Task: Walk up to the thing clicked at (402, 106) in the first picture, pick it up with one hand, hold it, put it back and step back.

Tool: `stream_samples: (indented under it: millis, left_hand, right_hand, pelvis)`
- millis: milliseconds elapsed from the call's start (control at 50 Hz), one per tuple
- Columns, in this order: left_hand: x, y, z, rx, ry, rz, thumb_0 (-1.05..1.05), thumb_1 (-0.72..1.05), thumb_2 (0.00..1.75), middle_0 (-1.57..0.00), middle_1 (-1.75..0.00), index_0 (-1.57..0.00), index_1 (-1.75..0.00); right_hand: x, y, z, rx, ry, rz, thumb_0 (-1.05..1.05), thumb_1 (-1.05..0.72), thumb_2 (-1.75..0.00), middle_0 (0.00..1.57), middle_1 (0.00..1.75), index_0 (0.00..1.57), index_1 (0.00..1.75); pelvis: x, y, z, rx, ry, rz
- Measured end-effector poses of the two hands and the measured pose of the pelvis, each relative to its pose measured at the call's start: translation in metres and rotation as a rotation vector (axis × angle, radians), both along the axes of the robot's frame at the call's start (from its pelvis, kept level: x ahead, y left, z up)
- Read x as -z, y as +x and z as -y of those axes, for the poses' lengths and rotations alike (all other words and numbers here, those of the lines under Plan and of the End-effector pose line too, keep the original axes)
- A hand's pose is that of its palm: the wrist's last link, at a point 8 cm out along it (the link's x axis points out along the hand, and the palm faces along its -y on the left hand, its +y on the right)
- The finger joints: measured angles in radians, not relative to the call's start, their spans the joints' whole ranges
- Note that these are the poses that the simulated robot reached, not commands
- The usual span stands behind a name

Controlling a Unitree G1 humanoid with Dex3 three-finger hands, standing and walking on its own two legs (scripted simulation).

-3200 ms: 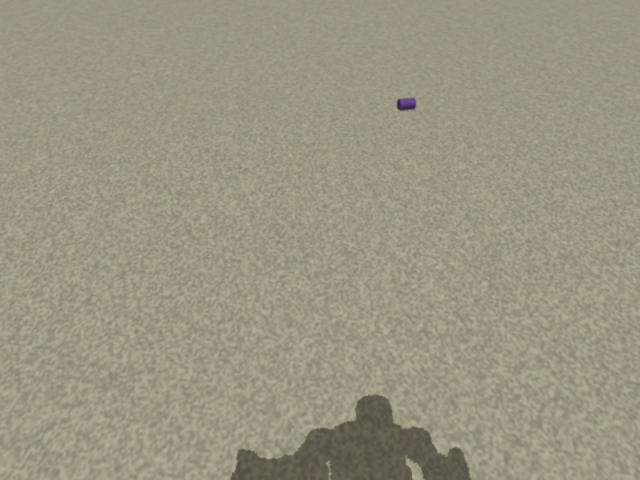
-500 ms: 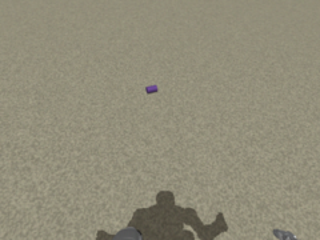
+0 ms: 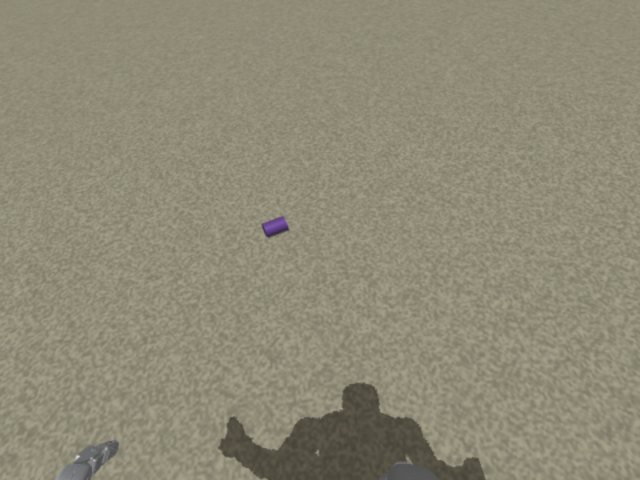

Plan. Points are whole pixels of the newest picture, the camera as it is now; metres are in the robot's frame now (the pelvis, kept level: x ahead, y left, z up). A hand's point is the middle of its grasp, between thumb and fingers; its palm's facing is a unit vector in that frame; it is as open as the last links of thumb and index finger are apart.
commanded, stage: walk up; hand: left
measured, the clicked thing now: (274, 226) +1.15 +0.23 -0.72
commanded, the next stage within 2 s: none
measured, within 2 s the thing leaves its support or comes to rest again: neither
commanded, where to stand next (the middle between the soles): +0.71 -0.01 m, yaw +3 degrees
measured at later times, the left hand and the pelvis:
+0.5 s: hand (160, 432) +0.22 +0.27 -0.15, palm faces +0.05 -0.94 -0.34, open 7.4 cm; pelvis +0.23 +0.00 +0.00, yaw +3 degrees
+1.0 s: hand (209, 279) +0.46 +0.22 -0.10, palm faces +0.05 -0.90 -0.43, open 7.4 cm; pelvis +0.42 -0.07 +0.01, yaw +3 degrees
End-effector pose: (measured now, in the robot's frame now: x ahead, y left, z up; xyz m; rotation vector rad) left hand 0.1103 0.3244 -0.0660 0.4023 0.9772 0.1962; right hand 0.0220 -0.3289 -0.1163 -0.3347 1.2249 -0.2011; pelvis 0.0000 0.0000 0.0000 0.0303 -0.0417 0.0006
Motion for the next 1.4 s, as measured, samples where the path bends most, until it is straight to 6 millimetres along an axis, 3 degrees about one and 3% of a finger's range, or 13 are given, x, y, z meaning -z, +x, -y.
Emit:
stream_samples:
  millis: [100, 200, 360, 480, 580, 660, 760, 840, 900, 1020, 1200, 1300, 1400]
  left_hand:
    - [-0.013, 0.015, 0.020, -0.045, -0.005, -0.029, 0.00, 0.90, 0.90, -0.20, -0.30, -0.21, -0.30]
    - [-0.009, 0.021, 0.026, -0.088, -0.016, -0.102, 0.00, 0.90, 0.90, -0.20, -0.30, -0.21, -0.30]
    - [0.021, 0.043, 0.019, -0.172, -0.054, -0.202, 0.00, 0.90, 0.90, -0.20, -0.30, -0.21, -0.30]
    - [0.050, 0.090, 0.011, -0.191, -0.080, -0.268, 0.01, 0.90, 0.90, -0.20, -0.30, -0.21, -0.30]
    - [0.041, 0.158, 0.015, -0.128, -0.097, -0.215, 0.01, 0.90, 0.90, -0.20, -0.30, -0.21, -0.30]
    - [0.030, 0.209, 0.020, -0.084, -0.092, -0.177, 0.01, 0.90, 0.90, -0.20, -0.30, -0.21, -0.30]
    - [0.017, 0.269, 0.030, -0.058, -0.051, -0.152, 0.00, 0.90, 0.90, -0.20, -0.30, -0.21, -0.30]
    - [0.012, 0.312, 0.041, -0.067, 0.008, -0.108, 0.00, 0.90, 0.90, -0.20, -0.30, -0.21, -0.30]
    - [0.004, 0.330, 0.052, -0.087, 0.024, -0.072, 0.00, 0.90, 0.90, -0.20, -0.30, -0.21, -0.30]
    - [-0.009, 0.343, 0.067, -0.126, 0.016, -0.115, 0.00, 0.90, 0.90, -0.20, -0.30, -0.21, -0.30]
    - [0.014, 0.369, 0.053, -0.171, -0.026, -0.179, 0.00, 0.90, 0.90, -0.20, -0.30, -0.21, -0.30]
    - [0.041, 0.404, 0.036, -0.172, -0.048, -0.217, 0.01, 0.90, 0.90, -0.20, -0.30, -0.21, -0.30]
    - [0.039, 0.459, 0.036, -0.131, -0.065, -0.186, 0.01, 0.90, 0.90, -0.20, -0.30, -0.21, -0.30]
  right_hand:
    - [-0.010, 0.068, 0.005, -0.041, 0.037, 0.035, 0.01, -0.90, -0.89, 0.20, 0.30, 0.20, 0.30]
    - [-0.022, 0.130, 0.007, -0.087, 0.044, 0.053, 0.00, -0.90, -0.89, 0.20, 0.30, 0.20, 0.30]
    - [-0.031, 0.240, -0.002, -0.165, 0.010, 0.063, 0.00, -0.90, -0.89, 0.20, 0.30, 0.20, 0.30]
    - [-0.034, 0.324, -0.019, -0.185, -0.028, 0.188, 0.00, -0.90, -0.89, 0.20, 0.30, 0.20, 0.30]
    - [-0.049, 0.349, -0.020, -0.143, -0.026, 0.216, 0.00, -0.90, -0.89, 0.20, 0.30, 0.20, 0.30]
    - [-0.049, 0.359, -0.008, -0.128, -0.024, 0.183, 0.00, -0.90, -0.89, 0.20, 0.30, 0.20, 0.30]
    - [-0.034, 0.372, 0.020, -0.083, -0.009, 0.126, 0.00, -0.90, -0.89, 0.21, 0.30, 0.20, 0.31]
    - [-0.009, 0.395, 0.048, -0.063, 0.001, 0.071, 0.00, -0.90, -0.89, 0.20, 0.30, 0.20, 0.31]
    - [-0.002, 0.420, 0.056, -0.071, 0.009, 0.030, 0.01, -0.90, -0.89, 0.20, 0.30, 0.20, 0.30]
    - [-0.012, 0.481, 0.052, -0.110, 0.047, 0.052, 0.01, -0.90, -0.89, 0.20, 0.30, 0.20, 0.30]
    - [-0.028, 0.571, 0.032, -0.175, 0.024, 0.074, 0.00, -0.90, -0.89, 0.20, 0.30, 0.20, 0.30]
    - [-0.031, 0.620, 0.018, -0.175, -0.023, 0.159, 0.00, -0.90, -0.89, 0.20, 0.30, 0.20, 0.30]
    - [-0.043, 0.635, 0.011, -0.138, -0.026, 0.176, 0.00, -0.90, -0.89, 0.20, 0.30, 0.20, 0.30]
  pelvis:
    - [-0.017, 0.042, 0.012, -0.006, -0.008, -0.003]
    - [-0.023, 0.085, 0.021, -0.016, -0.023, -0.011]
    - [-0.013, 0.162, 0.018, -0.052, -0.049, -0.007]
    - [0.002, 0.219, 0.002, -0.053, -0.028, 0.007]
    - [-0.010, 0.256, 0.005, -0.040, -0.016, 0.013]
    - [-0.015, 0.286, 0.012, -0.032, -0.008, 0.010]
    - [-0.012, 0.328, 0.029, -0.025, 0.005, 0.005]
    - [0.001, 0.367, 0.051, -0.032, -0.009, 0.007]
    - [-0.001, 0.387, 0.061, -0.038, -0.008, 0.011]
    - [-0.017, 0.425, 0.066, -0.046, -0.014, 0.004]
    - [-0.013, 0.491, 0.054, -0.067, -0.043, 0.001]
    - [0.002, 0.528, 0.034, -0.068, -0.028, 0.012]
    - [-0.007, 0.556, 0.031, -0.063, -0.023, 0.019]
